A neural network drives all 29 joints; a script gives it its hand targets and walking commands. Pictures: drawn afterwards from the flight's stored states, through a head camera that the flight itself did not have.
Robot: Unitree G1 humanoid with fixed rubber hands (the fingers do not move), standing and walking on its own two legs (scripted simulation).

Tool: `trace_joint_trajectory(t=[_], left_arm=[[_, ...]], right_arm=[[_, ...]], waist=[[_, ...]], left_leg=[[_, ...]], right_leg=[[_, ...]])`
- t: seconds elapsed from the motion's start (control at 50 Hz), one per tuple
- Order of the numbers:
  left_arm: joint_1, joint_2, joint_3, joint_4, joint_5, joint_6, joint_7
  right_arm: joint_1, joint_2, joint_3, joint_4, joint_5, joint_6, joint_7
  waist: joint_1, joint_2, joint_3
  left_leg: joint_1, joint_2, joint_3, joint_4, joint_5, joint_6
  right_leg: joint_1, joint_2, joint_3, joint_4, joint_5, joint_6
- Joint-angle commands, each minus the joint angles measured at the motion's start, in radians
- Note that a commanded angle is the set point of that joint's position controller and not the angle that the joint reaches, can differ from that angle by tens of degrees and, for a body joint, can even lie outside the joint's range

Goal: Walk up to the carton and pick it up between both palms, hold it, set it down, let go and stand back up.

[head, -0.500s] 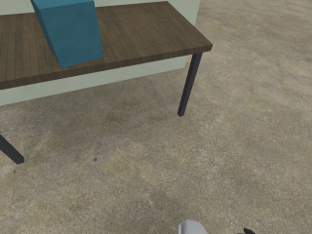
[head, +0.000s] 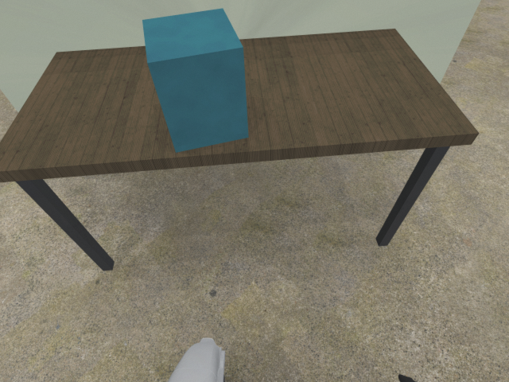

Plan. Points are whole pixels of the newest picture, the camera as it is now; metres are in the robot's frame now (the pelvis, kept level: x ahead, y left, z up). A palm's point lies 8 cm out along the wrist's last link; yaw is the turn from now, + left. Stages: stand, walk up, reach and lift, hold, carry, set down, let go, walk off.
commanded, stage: walk up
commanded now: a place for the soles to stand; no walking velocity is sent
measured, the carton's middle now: (198, 82) +0.79 +0.18 +0.02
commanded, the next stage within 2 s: none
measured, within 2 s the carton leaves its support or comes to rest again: neither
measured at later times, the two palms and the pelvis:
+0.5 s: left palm (81, 325) +0.22 +0.33 -0.11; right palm (362, 307) +0.27 -0.19 -0.13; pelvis +0.19 +0.06 -0.01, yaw +11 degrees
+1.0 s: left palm (30, 323) +0.23 +0.45 -0.14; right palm (279, 213) +0.48 -0.03 -0.12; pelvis +0.29 +0.17 -0.02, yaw +13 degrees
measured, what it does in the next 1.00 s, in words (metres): walks ahead: left foot, then right foot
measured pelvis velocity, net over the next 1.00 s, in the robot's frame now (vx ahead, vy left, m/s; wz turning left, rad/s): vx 0.29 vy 0.17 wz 0.22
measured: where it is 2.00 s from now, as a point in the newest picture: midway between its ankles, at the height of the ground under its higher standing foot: (215, 350)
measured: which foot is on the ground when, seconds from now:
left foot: up 0.00-0.12, down 0.14-0.52, up 0.54-0.88, down 0.90-1.00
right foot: down 0.00-0.14, up 0.16-0.50, down 0.52-0.90, up 0.92-1.00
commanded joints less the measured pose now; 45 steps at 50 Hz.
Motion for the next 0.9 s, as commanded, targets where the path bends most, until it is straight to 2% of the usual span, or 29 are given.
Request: trace_joint_trajectory(t=[0.0,0.04,0.06,0.08,0.1,0.12,0.14,0.16,0.18,0.22,0.26,0.3,0.36,0.42,0.46,0.48,0.5,0.52,0.54,0.56,0.58,0.62,0.66,0.74,0.78,0.8,0.84,0.86,0.88], left_arm=[[0.039,0.184,0.068,-0.061,-0.007,-0.018,0.01],[0.015,0.211,0.07,-0.067,-0.001,-0.001,0.016],[0.007,0.22,0.072,-0.067,0.0,0.007,0.018],[0.001,0.218,0.071,-0.066,-0.001,0.015,0.018],[0.02,0.192,0.06,-0.068,-0.005,0.023,0.013],[0.078,0.153,0.042,-0.079,-0.005,0.027,0.003],[0.155,0.102,0.023,-0.131,-0.02,0.03,-0.015],[0.073,0.153,0.043,-0.173,-0.028,0.036,-0.019],[0.007,0.163,0.049,-0.185,-0.03,0.041,-0.027],[0.031,0.115,0.043,-0.161,-0.031,0.031,-0.035],[0.094,0.113,0.051,-0.125,-0.024,0.031,-0.043],[0.095,0.1,0.053,-0.11,-0.02,0.037,-0.045],[0.028,0.085,0.05,-0.121,-0.027,0.033,-0.032],[0.002,0.075,0.054,-0.124,-0.026,0.021,-0.014],[0.047,0.081,0.069,-0.111,-0.014,0.012,0.0],[0.081,0.094,0.079,-0.106,-0.003,0.009,0.009],[0.134,0.124,0.089,-0.105,0.006,0.006,0.02],[0.202,0.193,0.092,-0.102,0.027,0.0,0.032],[0.15,0.254,0.123,-0.103,0.017,0.019,0.047],[0.104,0.223,0.11,-0.096,0.014,0.024,0.056],[0.081,0.187,0.093,-0.088,0.016,0.019,0.054],[0.024,0.164,0.078,-0.08,0.02,0.006,0.05],[0.0,0.171,0.078,-0.066,0.017,-0.006,0.045],[0.009,0.181,0.079,-0.056,0.003,-0.014,0.032],[-0.007,0.19,0.077,-0.078,-0.011,-0.005,0.018],[-0.005,0.199,0.078,-0.086,-0.017,0.002,0.012],[-0.054,0.216,0.075,-0.113,-0.028,0.022,-0.001],[-0.035,0.189,0.064,-0.126,-0.031,0.032,-0.009],[0.028,0.135,0.042,-0.127,-0.03,0.042,-0.017]], right_arm=[[-0.111,0.014,0.006,-0.12,-0.001,-0.039,0.016],[-0.088,0.006,-0.001,-0.107,-0.003,-0.039,0.013],[-0.061,-0.011,-0.009,-0.098,-0.007,-0.042,0.008],[0.009,-0.037,-0.023,-0.078,-0.012,-0.047,-0.001],[0.128,-0.088,-0.044,-0.038,-0.017,-0.051,-0.015],[0.235,-0.163,-0.072,-0.011,-0.018,-0.05,-0.034],[0.219,-0.264,-0.091,-0.03,-0.016,-0.047,-0.056],[0.202,-0.279,-0.092,-0.053,0.031,-0.039,-0.073],[0.152,-0.248,-0.078,-0.047,0.047,-0.028,-0.084],[0.053,-0.18,-0.063,-0.063,0.025,-0.02,-0.095],[0.013,-0.121,-0.043,-0.061,0.012,-0.031,-0.085],[0.004,-0.103,-0.034,-0.059,0.007,-0.047,-0.075],[0.017,-0.094,-0.029,-0.059,-0.002,-0.052,-0.062],[0.021,-0.107,-0.029,-0.064,-0.007,-0.035,-0.045],[-0.022,-0.112,-0.023,-0.068,0.008,-0.02,-0.034],[-0.023,-0.099,-0.017,-0.072,0.012,-0.015,-0.03],[-0.016,-0.071,-0.003,-0.081,0.009,-0.014,-0.028],[0.024,0.003,0.026,-0.096,-0.004,-0.019,-0.029],[0.054,-0.074,-0.004,-0.097,-0.023,0.004,-0.042],[0.038,-0.129,-0.019,-0.095,-0.038,0.02,-0.043],[0.01,-0.133,-0.025,-0.094,-0.039,0.025,-0.038],[0.019,-0.098,-0.02,-0.083,-0.026,0.027,-0.027],[0.025,-0.063,-0.011,-0.077,-0.013,0.022,-0.01],[-0.042,-0.023,0.005,-0.088,0.006,0.011,-0.002],[-0.046,-0.006,0.01,-0.079,0.015,-0.003,-0.011],[-0.039,-0.01,0.007,-0.071,0.015,-0.01,-0.018],[0.026,-0.038,-0.006,-0.049,0.012,-0.023,-0.035],[0.076,-0.08,-0.019,-0.033,0.011,-0.031,-0.045],[0.115,-0.145,-0.037,-0.028,0.009,-0.038,-0.056]], waist=[[0.028,-0.2,0.018],[-0.004,-0.201,0.001],[-0.026,-0.184,-0.003],[-0.07,-0.138,-0.033],[-0.128,-0.043,-0.111],[-0.18,0.092,-0.205],[-0.147,0.277,-0.262],[-0.179,0.174,-0.267],[-0.158,0.096,-0.186],[-0.089,0.047,-0.064],[-0.045,0.035,-0.059],[-0.043,0.064,-0.067],[-0.068,0.098,-0.032],[-0.075,0.081,-0.055],[-0.027,0.024,-0.068],[0.0,-0.002,-0.07],[0.038,-0.055,-0.072],[0.064,-0.241,-0.111],[0.034,-0.212,-0.015],[0.017,-0.136,0.053],[0.021,-0.106,0.074],[0.001,-0.126,0.039],[-0.004,-0.185,0.019],[0.003,-0.217,-0.002],[-0.001,-0.236,-0.035],[-0.001,-0.24,-0.059],[-0.046,-0.198,-0.091],[-0.063,-0.13,-0.108],[-0.082,0.006,-0.145]], left_leg=[[0.102,-0.025,0.109,-0.186,0.094,0.03],[0.185,-0.013,0.082,-0.246,0.092,0.064],[0.227,-0.022,0.079,-0.271,0.053,0.078],[0.329,-0.045,0.078,-0.306,0.038,0.095],[0.491,-0.092,0.085,-0.331,0.022,0.118],[0.638,-0.054,-0.016,-0.327,-0.032,0.156],[0.77,0.186,-0.47,-0.407,-0.098,0.302],[0.681,0.261,-0.697,-0.577,-0.157,0.36],[0.594,0.262,-0.619,-0.596,-0.157,0.346],[0.404,0.191,-0.407,-0.551,-0.02,0.316],[0.272,0.123,-0.297,-0.566,-0.018,0.28],[0.248,0.093,-0.263,-0.587,-0.018,0.275],[0.241,0.072,-0.249,-0.597,0.01,0.272],[0.2,0.049,-0.225,-0.56,-0.001,0.251],[0.087,0.012,-0.203,-0.485,-0.177,0.207],[0.013,-0.005,-0.194,-0.434,-0.295,0.173],[-0.081,-0.033,-0.168,-0.321,-0.345,0.129],[-0.14,-0.122,-0.059,0.014,-0.322,0.044],[-0.192,-0.122,0.001,0.21,-0.393,0.006],[-0.206,-0.06,-0.042,0.291,-0.325,-0.005],[-0.211,-0.037,-0.061,0.32,-0.246,-0.01],[-0.138,-0.004,-0.07,0.273,-0.159,-0.025],[-0.074,0.002,-0.028,0.218,-0.109,-0.035],[0.017,0.031,0.033,0.022,-0.057,-0.017],[0.167,-0.005,0.079,-0.104,0.007,0.007],[0.232,-0.031,0.101,-0.14,0.046,0.014],[0.419,-0.059,0.134,-0.294,0.161,0.033],[0.513,-0.068,0.12,-0.358,0.191,0.041],[0.589,0.02,0.012,-0.4,0.226,0.064]], right_leg=[[-0.071,-0.146,0.004,-0.164,0.467,-0.197],[-0.072,-0.218,0.03,-0.168,0.39,-0.212],[-0.071,-0.23,0.026,-0.125,0.377,-0.212],[-0.09,-0.218,-0.001,-0.01,0.394,-0.202],[-0.126,-0.165,-0.043,0.204,0.413,-0.177],[-0.215,-0.114,-0.042,0.462,0.275,-0.147],[-0.469,0.028,0.009,0.745,-0.218,-0.087],[-0.518,0.072,0.166,0.836,-0.252,-0.072],[-0.54,0.042,0.227,0.897,-0.193,-0.075],[-0.522,0.003,0.238,0.831,-0.091,-0.075],[-0.408,0.0,0.239,0.708,-0.077,-0.059],[-0.39,0.015,0.215,0.615,-0.064,-0.037],[-0.401,0.02,0.179,0.397,-0.051,-0.016],[-0.277,0.06,0.134,0.252,0.054,-0.028],[-0.084,0.094,0.109,0.125,0.165,-0.056],[0.013,0.095,0.13,0.1,0.141,-0.07],[0.111,0.017,0.24,0.04,0.04,-0.103],[0.155,-0.256,0.62,-0.153,-0.224,-0.188],[0.012,-0.417,0.871,-0.293,-0.399,-0.311],[-0.07,-0.403,0.845,-0.305,-0.41,-0.333],[-0.087,-0.341,0.726,-0.281,-0.333,-0.309],[-0.107,-0.249,0.501,-0.252,-0.161,-0.253],[-0.125,-0.186,0.352,-0.233,0.001,-0.239],[-0.142,-0.141,0.228,-0.167,0.261,-0.231],[-0.204,-0.101,0.161,-0.089,0.436,-0.207],[-0.216,-0.095,0.156,-0.048,0.498,-0.199],[-0.293,-0.083,0.154,0.055,0.411,-0.17],[-0.332,-0.054,0.161,0.126,0.303,-0.139],[-0.38,-0.004,0.143,0.285,0.117,-0.1]])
